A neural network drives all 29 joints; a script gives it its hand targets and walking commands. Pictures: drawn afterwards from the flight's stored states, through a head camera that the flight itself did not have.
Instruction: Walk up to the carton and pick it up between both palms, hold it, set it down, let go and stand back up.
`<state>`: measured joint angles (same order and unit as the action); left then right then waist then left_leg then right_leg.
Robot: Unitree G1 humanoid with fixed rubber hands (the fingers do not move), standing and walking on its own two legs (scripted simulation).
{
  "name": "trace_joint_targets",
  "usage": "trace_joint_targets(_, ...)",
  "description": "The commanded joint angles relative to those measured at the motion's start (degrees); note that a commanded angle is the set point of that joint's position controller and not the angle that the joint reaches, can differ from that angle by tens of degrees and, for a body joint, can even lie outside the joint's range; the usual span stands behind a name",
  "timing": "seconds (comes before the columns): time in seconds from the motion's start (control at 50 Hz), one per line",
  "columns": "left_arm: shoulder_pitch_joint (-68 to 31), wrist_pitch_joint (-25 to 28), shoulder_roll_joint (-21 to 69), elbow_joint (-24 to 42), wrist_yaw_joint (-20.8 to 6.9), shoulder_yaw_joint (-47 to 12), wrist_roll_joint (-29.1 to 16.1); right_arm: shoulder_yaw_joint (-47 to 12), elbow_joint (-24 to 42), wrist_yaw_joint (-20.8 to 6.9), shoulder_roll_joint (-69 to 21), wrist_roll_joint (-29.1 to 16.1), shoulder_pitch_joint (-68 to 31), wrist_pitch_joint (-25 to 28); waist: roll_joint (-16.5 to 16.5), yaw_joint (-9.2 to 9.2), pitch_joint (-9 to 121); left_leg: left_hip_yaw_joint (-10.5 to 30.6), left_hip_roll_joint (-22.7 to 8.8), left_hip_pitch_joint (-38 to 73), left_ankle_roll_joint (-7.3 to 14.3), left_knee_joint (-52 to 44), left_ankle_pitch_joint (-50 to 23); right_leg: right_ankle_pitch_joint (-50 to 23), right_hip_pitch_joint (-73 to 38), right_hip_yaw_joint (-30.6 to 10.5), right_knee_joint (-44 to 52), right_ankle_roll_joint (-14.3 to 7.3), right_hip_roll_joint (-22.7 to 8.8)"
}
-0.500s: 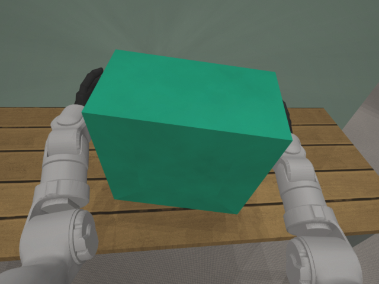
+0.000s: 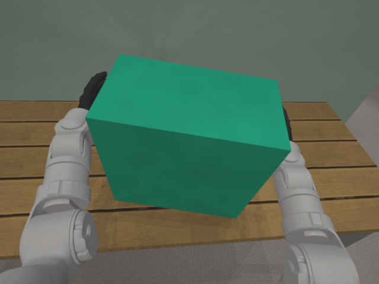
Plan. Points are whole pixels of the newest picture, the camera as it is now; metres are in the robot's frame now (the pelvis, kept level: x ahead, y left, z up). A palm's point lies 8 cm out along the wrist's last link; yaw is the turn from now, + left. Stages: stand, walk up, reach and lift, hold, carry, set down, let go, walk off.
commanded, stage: set down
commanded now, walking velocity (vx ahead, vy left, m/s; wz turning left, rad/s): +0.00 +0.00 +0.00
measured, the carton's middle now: (185, 147) +0.39 +0.00 +0.09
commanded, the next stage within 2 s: none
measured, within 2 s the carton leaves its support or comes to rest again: rests again in 1.04 s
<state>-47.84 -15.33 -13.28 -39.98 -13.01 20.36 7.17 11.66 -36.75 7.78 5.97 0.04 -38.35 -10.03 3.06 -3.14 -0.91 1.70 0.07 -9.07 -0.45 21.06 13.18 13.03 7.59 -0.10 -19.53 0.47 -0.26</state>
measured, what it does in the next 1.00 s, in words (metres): stands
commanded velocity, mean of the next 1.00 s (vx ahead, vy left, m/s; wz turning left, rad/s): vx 0.00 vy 0.00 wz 0.00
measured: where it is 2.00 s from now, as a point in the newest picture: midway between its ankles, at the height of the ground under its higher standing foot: outside the picture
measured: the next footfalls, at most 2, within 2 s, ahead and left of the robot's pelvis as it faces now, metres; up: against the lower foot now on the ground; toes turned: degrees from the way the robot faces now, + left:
none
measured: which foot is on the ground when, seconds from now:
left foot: down 0.00-1.00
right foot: down 0.00-1.00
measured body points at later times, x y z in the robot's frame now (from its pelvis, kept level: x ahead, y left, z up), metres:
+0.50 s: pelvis +0.00 +0.00 +0.00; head +0.03 +0.02 +0.45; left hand +0.45 +0.20 +0.13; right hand +0.40 -0.20 +0.11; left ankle -0.02 +0.12 -0.75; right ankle -0.03 -0.13 -0.75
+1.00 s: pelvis +0.00 +0.00 +0.00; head +0.03 +0.02 +0.45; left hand +0.45 +0.20 +0.12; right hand +0.40 -0.20 +0.11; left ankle -0.02 +0.12 -0.75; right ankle -0.03 -0.13 -0.75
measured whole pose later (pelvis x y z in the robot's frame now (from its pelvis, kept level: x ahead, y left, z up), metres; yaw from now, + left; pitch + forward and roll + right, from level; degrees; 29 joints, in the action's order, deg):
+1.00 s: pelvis +0.00 +0.00 +0.00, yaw +0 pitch +2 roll +0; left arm -47.4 -7.2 -13.3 -47.5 -15.4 24.0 7.2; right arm 16.8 -36.7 7.0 1.4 6.3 -36.1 -4.5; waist 3.1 -3.1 -1.5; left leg 1.5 0.1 -9.8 -0.4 21.1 13.1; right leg 12.9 8.3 -0.1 -19.5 0.5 -0.3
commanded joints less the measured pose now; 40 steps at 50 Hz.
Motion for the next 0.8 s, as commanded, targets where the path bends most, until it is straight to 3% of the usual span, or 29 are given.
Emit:
trace_joint_targets(0.0,-31.8,3.7,23.2,1.2,-5.7,-15.0,-2.4,-13.8,15.6,-6.5,-32.7,2.8,-37.0,5.4,-2.6,-2.55,28.2,-5.4,3.3,2.5,-1.3,-2.2,-26.8,-42.1,-17.2,2.2,-2.0,5.1,0.1)
trace_joint_targets(0.06,-30.7,3.9,22.5,-0.3,-5.9,-14.2,-1.7,-13.5,15.6,-6.5,-32.3,3.2,-36.7,5.4,-2.6,-2.15,27.3,-5.7,3.4,1.5,-1.1,-2.2,-26.0,-42.9,-18.1,2.0,-2.2,5.2,-0.2)
trace_joint_targets(0.1,-31.1,4.4,22.8,-0.7,-6.0,-14.1,-2.5,-13.2,16.0,-6.3,-33.4,3.7,-36.6,5.6,-1.0,-2.49,27.7,-5.8,3.5,0.6,-0.6,-2.6,-24.6,-42.9,-18.9,2.0,-2.4,5.4,-0.1)
trace_joint_targets(0.16,-30.5,5.2,23.0,-0.6,-5.9,-13.7,-1.8,-13.8,14.9,-6.7,-34.3,3.9,-35.6,5.7,-0.8,-1.32,27.0,-5.6,3.2,0.1,-0.6,-3.2,-24.4,-42.6,-19.7,1.7,-2.5,5.4,-0.4)
trace_joint_targets(0.24,-31.6,6.2,23.0,-1.0,-5.5,-14.2,-2.2,-13.6,16.1,-6.9,-35.0,4.3,-36.5,6.9,-2.6,-1.34,29.4,-5.9,3.2,-0.6,-0.7,-2.5,-25.0,-43.9,-19.2,1.5,-3.2,5.3,-0.5)
trace_joint_targets(0.26,-30.8,6.2,21.9,-2.9,-5.8,-12.7,-1.6,-13.4,15.4,-7.0,-34.2,4.8,-36.0,6.5,-0.9,-0.81,27.1,-5.9,3.3,-1.2,-0.3,-2.9,-24.6,-44.2,-19.6,1.3,-3.1,5.5,-0.5)
trace_joint_targets(0.3,-32.2,7.0,23.5,-0.9,-5.5,-14.0,-2.3,-12.8,14.6,-7.1,-34.7,5.0,-35.4,7.1,-2.5,-1.67,28.2,-5.8,3.2,-0.6,-1.0,-3.0,-24.7,-43.9,-19.2,1.7,-3.2,5.3,-0.5)
trace_joint_targets(0.34,-30.6,6.9,22.9,-3.1,-5.7,-12.9,-1.2,-11.7,13.6,-7.2,-34.1,5.8,-34.5,7.0,-1.6,-1.8,26.3,-5.6,3.0,0.2,-0.4,-3.4,-23.7,-41.8,-18.0,1.9,-2.6,5.4,-0.5)
trace_joint_targets(0.38,-30.7,7.5,23.6,-3.5,-5.5,-12.6,-0.7,-11.3,12.6,-7.5,-33.5,6.3,-33.6,7.4,-2.2,-1.17,26.5,-5.4,2.6,1.1,-1.1,-3.5,-25.1,-39.8,-17.6,2.4,-2.4,4.8,-0.1)
trace_joint_targets(0.42,-30.8,7.9,23.7,-2.9,-5.4,-13.5,-1.1,-10.8,12.5,-7.5,-33.7,6.4,-33.3,7.7,-3.5,-1.93,26.8,-5.5,2.6,2.5,-1.4,-2.5,-26.6,-39.6,-15.5,2.6,-2.1,4.9,0.0)
trace_joint_targets(0.48,-31.3,8.3,22.9,-4.9,-5.6,-12.3,-0.7,-10.2,12.0,-7.6,-33.3,6.9,-33.3,7.9,-3.2,-1.34,25.3,-5.5,2.3,1.4,-1.2,-2.7,-25.2,-38.8,-15.9,2.2,-2.2,4.6,-0.1)
trace_joint_targets(0.5,-31.0,8.6,22.0,-6.4,-5.8,-11.2,-0.6,-11.4,12.2,-7.5,-34.1,7.1,-33.4,7.9,-1.3,-0.64,25.2,-5.9,2.6,-0.8,-0.6,-2.8,-23.6,-40.3,-17.7,1.5,-2.4,5.1,-0.5)
trace_joint_targets(0.54,-30.0,9.3,22.5,-5.0,-5.7,-11.7,-0.6,-12.2,13.1,-7.8,-34.7,6.5,-33.1,8.4,-2.1,0.1,26.6,-5.8,2.4,0.2,-0.8,-2.6,-25.4,-40.5,-17.9,1.7,-2.6,5.0,-0.5)
trace_joint_targets(0.56,-30.0,9.2,22.4,-5.5,-5.5,-11.9,-0.3,-11.6,13.0,-7.8,-34.6,7.1,-32.7,8.5,-1.5,-0.54,26.2,-5.6,2.5,0.3,-0.7,-2.6,-25.4,-41.0,-17.0,2.0,-2.7,5.2,-0.3)
trace_joint_targets(0.58,-29.8,9.4,22.4,-6.3,-5.5,-10.9,0.2,-11.9,12.1,-8.3,-34.7,7.1,-33.2,8.6,-1.9,0.89,25.5,-6.0,2.5,-0.9,-0.7,-2.9,-25.5,-40.0,-18.2,1.7,-2.9,5.0,-0.4)
trace_joint_targets(0.6,-30.1,9.8,23.5,-5.2,-5.2,-12.4,0.1,-10.2,11.2,-8.3,-33.8,7.9,-31.6,9.2,-3.8,-0.68,26.7,-5.6,2.3,1.4,-1.5,-3.0,-26.2,-39.1,-16.3,2.6,-2.5,4.6,-0.4)
trace_joint_targets(0.62,-30.7,9.9,22.6,-5.8,-5.3,-12.1,-0.1,-10.7,11.6,-8.1,-34.5,7.7,-32.0,9.1,-2.7,-0.51,25.7,-5.8,2.3,0.8,-1.3,-2.4,-26.3,-40.0,-16.8,2.2,-2.6,5.0,-0.2)
trace_joint_targets(0.7,-29.8,10.2,22.2,-6.1,-5.1,-11.5,0.5,-10.0,10.0,-8.3,-33.5,8.2,-30.4,9.4,-3.4,-0.38,24.9,-5.6,1.9,2.4,-1.5,-2.4,-27.2,-37.2,-15.5,2.7,-2.2,4.5,0.1)
trace_joint_targets(0.72,-30.2,10.3,22.6,-7.3,-5.5,-11.0,0.6,-10.2,10.4,-8.1,-34.3,8.4,-30.3,9.4,-2.0,-0.69,23.8,-5.8,2.3,1.4,-1.0,-2.2,-25.8,-38.7,-15.4,2.1,-2.0,5.0,-0.3)
trace_joint_targets(0.78,-28.7,10.7,21.9,-7.5,-5.6,-10.2,1.7,-8.6,8.7,-8.3,-33.8,9.5,-28.6,9.6,-3.7,-0.28,23.5,-6.0,2.0,0.8,-1.2,-3.2,-24.4,-36.3,-16.0,2.3,-1.9,4.5,-0.4)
